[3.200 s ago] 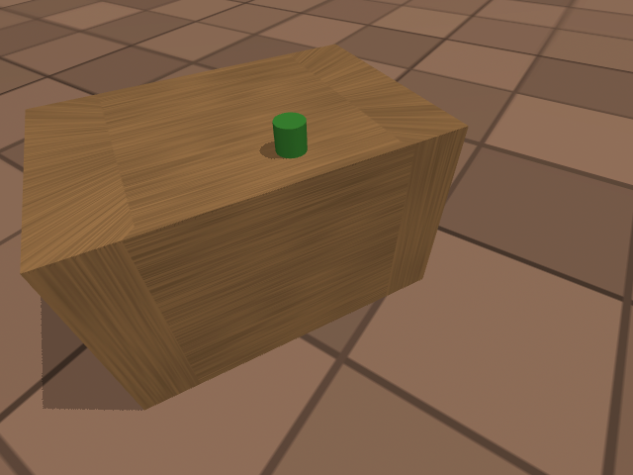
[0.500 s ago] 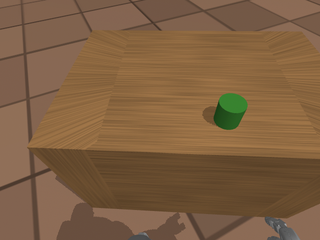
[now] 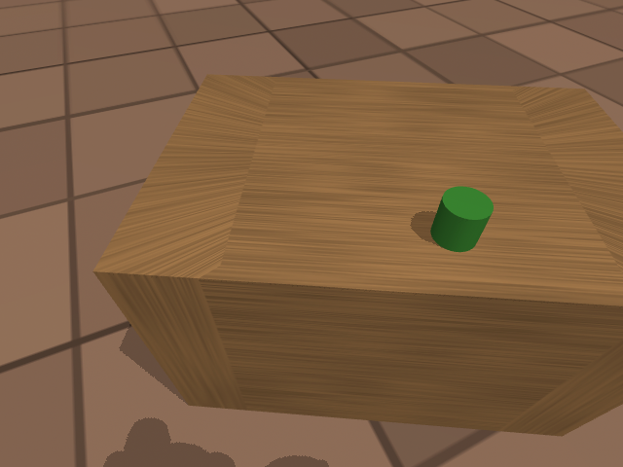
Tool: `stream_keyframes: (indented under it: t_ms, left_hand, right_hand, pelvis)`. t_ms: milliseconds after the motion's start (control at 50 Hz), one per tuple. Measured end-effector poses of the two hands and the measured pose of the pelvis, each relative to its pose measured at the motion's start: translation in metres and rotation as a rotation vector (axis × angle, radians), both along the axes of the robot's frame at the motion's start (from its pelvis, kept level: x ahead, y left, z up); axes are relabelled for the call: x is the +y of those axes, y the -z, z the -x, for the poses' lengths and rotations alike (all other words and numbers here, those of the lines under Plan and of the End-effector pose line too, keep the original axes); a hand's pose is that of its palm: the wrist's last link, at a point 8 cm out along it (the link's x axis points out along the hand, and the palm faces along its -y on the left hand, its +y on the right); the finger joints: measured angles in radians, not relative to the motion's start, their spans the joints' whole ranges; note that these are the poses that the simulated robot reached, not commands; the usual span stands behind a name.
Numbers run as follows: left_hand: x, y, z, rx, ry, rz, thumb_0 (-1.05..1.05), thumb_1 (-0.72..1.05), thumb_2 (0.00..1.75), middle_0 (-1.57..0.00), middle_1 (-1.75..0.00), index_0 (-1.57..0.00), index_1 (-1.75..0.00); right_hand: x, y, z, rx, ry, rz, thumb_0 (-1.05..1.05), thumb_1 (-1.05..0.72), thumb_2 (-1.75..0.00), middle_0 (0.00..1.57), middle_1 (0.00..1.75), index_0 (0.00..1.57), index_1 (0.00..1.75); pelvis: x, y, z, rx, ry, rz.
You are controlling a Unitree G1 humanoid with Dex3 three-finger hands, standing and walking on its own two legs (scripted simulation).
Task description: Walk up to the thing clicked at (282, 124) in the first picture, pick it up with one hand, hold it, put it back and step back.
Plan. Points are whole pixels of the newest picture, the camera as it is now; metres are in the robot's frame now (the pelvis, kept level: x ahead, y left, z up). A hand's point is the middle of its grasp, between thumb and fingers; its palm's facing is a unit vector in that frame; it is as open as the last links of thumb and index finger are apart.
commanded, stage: walk up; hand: right
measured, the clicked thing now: (460, 219) +0.55 -0.24 -0.01
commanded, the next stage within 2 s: stand in 1.46 s
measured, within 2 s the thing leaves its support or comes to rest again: neither
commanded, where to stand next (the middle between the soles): +0.11 -0.01 m, yaw -2 degrees
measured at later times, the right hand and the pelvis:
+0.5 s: hand out of the picture +0.08 -0.26 -0.13, palm faces -0.01 +0.92 -0.38, open 7.4 cm; pelvis +0.03 +0.00 +0.01, yaw -2 degrees
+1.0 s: hand out of the picture +0.13 -0.26 -0.12, palm faces +0.03 +0.94 -0.34, open 7.4 cm; pelvis +0.04 -0.01 +0.03, yaw -2 degrees
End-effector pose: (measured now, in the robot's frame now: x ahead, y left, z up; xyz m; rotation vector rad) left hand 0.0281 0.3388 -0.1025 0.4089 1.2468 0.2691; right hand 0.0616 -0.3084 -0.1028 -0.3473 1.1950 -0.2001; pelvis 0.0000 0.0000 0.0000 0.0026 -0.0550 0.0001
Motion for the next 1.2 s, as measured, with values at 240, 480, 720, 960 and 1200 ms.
stream_keyframes:
  t_ms: [240, 480, 720, 960, 1200]
  left_hand:
    - [-0.040, 0.000, -0.028, -0.066, 0.025, 0.069, 0.01, 0.90, 0.90, -0.21, -0.30, -0.21, -0.30]
    - [-0.033, 0.004, -0.075, -0.080, 0.039, 0.120, 0.01, 0.90, 0.90, -0.21, -0.30, -0.20, -0.30]
    - [-0.039, -0.010, -0.100, -0.078, 0.060, 0.106, 0.01, 0.90, 0.90, -0.21, -0.30, -0.20, -0.30]
    - [-0.045, -0.017, -0.102, -0.068, 0.050, 0.099, 0.01, 0.90, 0.90, -0.20, -0.30, -0.20, -0.30]
    - [-0.053, -0.012, -0.099, -0.035, 0.055, 0.120, 0.01, 0.90, 0.90, -0.21, -0.30, -0.20, -0.30]
  right_hand:
    - [-0.018, 0.004, 0.004, 0.004, 0.035, 0.014, 0.01, -0.90, -0.90, 0.20, 0.30, 0.20, 0.30]
    - [0.005, -0.011, -0.010, 0.012, 0.023, 0.019, 0.01, -0.90, -0.90, 0.20, 0.30, 0.20, 0.30]
    - [0.006, -0.014, -0.057, -0.054, 0.027, -0.015, 0.01, -0.90, -0.90, 0.20, 0.30, 0.20, 0.30]
    - [0.003, -0.016, -0.067, -0.057, 0.037, -0.031, 0.01, -0.90, -0.90, 0.20, 0.30, 0.20, 0.30]
    - [-0.002, -0.016, -0.038, 0.007, 0.079, -0.021, 0.01, -0.90, -0.90, 0.20, 0.30, 0.20, 0.30]
  pelvis:
    - [-0.010, -0.003, -0.006, -0.006, 0.011, 0.008]
    - [0.003, -0.013, -0.024, 0.017, 0.022, -0.002]
    - [0.000, -0.021, -0.037, 0.017, 0.031, 0.004]
    - [-0.005, -0.027, -0.040, 0.009, 0.040, 0.000]
    - [-0.006, -0.030, -0.040, 0.008, 0.050, 0.001]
